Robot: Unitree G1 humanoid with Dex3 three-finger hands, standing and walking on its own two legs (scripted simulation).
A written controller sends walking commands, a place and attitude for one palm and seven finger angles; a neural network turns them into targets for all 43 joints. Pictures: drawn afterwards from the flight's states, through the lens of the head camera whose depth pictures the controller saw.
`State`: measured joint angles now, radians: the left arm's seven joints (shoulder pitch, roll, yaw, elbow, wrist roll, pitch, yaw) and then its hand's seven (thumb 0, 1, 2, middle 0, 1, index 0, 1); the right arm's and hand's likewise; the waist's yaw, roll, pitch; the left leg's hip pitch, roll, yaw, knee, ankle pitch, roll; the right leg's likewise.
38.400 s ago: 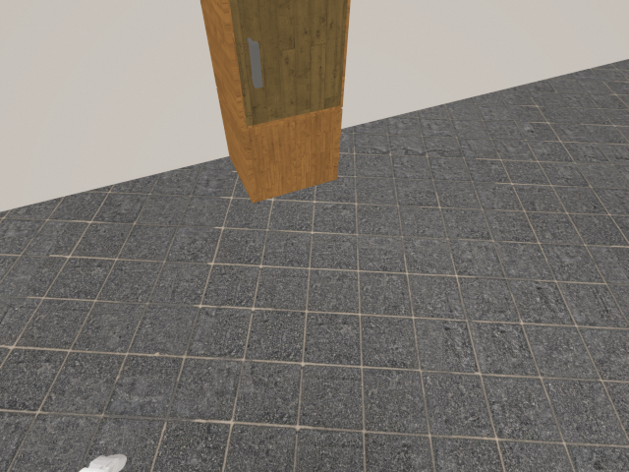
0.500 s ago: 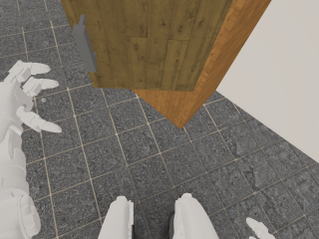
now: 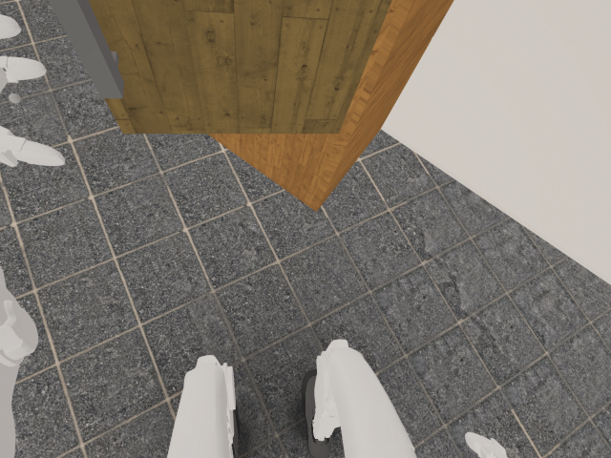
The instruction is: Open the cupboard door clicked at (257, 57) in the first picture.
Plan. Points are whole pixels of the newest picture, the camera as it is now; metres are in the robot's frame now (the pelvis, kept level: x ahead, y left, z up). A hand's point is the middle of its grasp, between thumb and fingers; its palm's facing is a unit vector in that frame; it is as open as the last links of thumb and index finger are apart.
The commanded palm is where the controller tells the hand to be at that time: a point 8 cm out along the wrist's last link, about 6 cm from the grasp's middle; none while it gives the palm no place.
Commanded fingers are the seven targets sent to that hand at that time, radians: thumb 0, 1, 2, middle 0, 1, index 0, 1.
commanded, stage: move the hooked fingers beside the handle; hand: left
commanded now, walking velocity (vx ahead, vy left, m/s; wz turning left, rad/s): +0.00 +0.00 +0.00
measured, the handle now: (93, 32) +0.62 +0.23 +0.05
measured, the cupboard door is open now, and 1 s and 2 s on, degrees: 41 41 41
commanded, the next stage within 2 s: slide the fingers in behind the handle in 1.04 s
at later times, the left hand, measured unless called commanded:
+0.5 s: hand (23, 66) +0.57 +0.30 +0.04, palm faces +0.02 -1.00 -0.04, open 14.0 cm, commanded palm +0.56 +0.30 +0.05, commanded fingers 0.00 -0.50 0.30 -0.30 -1.20 -0.30 -1.20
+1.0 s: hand (25, 70) +0.56 +0.29 +0.05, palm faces +0.04 -1.00 -0.04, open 14.0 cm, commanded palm +0.56 +0.30 +0.05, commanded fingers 0.00 -0.50 0.30 -0.30 -1.20 -0.30 -1.20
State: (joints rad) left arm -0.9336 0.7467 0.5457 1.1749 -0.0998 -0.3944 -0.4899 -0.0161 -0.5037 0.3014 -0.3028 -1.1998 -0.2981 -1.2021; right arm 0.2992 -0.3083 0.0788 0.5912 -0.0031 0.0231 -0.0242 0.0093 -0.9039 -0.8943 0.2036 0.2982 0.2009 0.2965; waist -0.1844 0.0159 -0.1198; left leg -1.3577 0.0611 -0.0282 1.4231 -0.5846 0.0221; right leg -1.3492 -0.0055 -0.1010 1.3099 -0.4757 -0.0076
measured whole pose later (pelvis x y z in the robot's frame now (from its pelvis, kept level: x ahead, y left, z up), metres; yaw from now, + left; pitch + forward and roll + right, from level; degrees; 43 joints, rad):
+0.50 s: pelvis +0.01 +0.02 -0.01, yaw -2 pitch +35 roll -8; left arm -1.07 0.87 0.59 1.14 -0.02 -0.28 -0.47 -0.02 -0.50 0.30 -0.30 -1.20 -0.30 -1.20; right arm 0.37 -0.28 0.12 0.57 -0.03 0.10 0.01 0.01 -0.90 -0.89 0.20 0.30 0.20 0.30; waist -0.26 0.03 -0.10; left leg -1.47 0.07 -0.04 1.46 -0.60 0.04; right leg -1.44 0.01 -0.11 1.31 -0.47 0.01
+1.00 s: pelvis +0.01 +0.01 +0.00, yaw -2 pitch +33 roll -7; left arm -1.03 0.83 0.56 1.20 -0.03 -0.35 -0.45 -0.02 -0.50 0.30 -0.30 -1.20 -0.30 -1.20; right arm 0.32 -0.30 0.10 0.55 -0.02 0.10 0.00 0.01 -0.90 -0.89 0.20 0.30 0.20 0.30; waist -0.24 0.02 -0.11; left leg -1.40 0.07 -0.04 1.43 -0.61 0.03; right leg -1.38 0.01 -0.11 1.29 -0.48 0.01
